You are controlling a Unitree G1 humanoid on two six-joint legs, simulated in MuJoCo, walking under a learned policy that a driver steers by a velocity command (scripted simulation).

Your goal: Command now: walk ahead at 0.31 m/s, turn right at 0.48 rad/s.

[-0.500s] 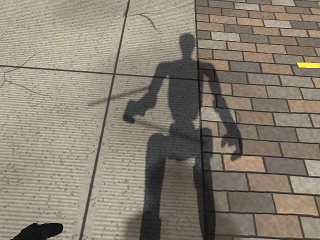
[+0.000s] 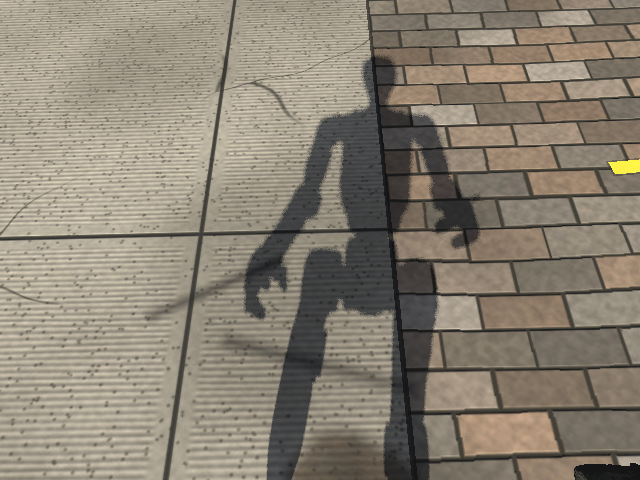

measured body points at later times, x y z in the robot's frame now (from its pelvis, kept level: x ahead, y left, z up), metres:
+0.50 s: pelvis +0.14 +0.03 -0.01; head +0.18 +0.01 +0.44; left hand +0.37 +0.25 -0.10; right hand +0.20 -0.28 -0.11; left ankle +0.24 +0.12 -0.75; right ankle +0.12 -0.11 -0.71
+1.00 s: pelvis +0.15 -0.01 -0.02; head +0.17 -0.02 +0.43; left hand +0.41 +0.15 -0.11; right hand +0.14 -0.31 -0.13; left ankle +0.18 +0.11 -0.75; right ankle +0.11 -0.10 -0.75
